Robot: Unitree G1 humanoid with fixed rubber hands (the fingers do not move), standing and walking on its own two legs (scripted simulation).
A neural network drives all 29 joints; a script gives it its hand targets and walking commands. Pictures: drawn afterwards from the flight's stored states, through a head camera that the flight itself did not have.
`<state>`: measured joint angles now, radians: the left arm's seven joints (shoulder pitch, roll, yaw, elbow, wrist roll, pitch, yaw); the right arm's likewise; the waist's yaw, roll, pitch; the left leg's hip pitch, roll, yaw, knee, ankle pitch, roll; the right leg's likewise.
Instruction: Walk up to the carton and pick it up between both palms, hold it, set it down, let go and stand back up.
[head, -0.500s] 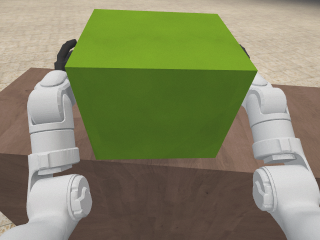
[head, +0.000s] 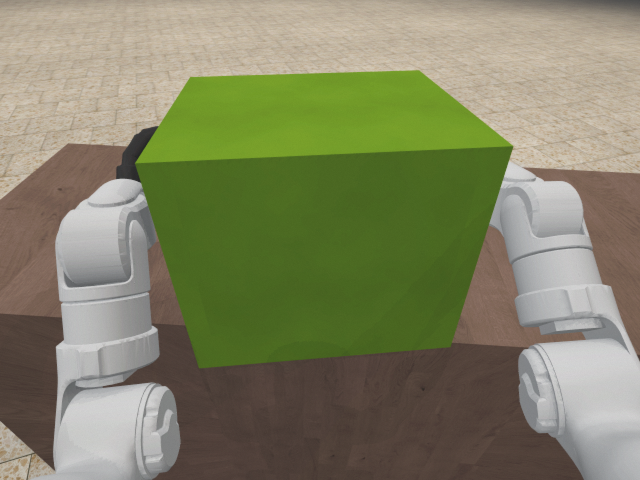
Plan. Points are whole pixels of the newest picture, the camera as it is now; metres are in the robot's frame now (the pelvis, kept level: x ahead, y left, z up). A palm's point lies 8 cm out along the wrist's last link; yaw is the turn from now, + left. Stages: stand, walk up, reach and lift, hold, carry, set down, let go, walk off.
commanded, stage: reach and lift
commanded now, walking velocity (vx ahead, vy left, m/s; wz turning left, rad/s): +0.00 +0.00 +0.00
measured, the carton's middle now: (316, 208) +0.38 +0.00 +0.21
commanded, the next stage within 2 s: hold in 0.54 s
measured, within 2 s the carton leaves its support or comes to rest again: neither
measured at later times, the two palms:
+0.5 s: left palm (134, 180) +0.35 +0.19 +0.26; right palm (485, 176) +0.38 -0.20 +0.25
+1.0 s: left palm (110, 153) +0.35 +0.20 +0.29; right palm (482, 142) +0.38 -0.18 +0.29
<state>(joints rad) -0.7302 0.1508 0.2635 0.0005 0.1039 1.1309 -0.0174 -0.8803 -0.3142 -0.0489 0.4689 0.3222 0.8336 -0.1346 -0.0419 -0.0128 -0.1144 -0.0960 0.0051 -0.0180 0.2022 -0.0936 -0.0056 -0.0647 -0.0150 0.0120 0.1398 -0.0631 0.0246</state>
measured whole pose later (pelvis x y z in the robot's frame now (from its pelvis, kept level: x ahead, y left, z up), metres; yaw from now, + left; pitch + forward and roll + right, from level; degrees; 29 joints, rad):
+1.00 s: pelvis +0.00 -0.01 +0.00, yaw -1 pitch +5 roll +0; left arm -0.90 0.26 0.30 0.24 0.08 1.11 -0.14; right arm -1.04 -0.34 -0.01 0.51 0.43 0.99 -0.29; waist 0.01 0.02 -0.25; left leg -0.22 0.01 -0.01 0.20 -0.07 -0.01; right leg -0.21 0.00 0.04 0.18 -0.06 0.02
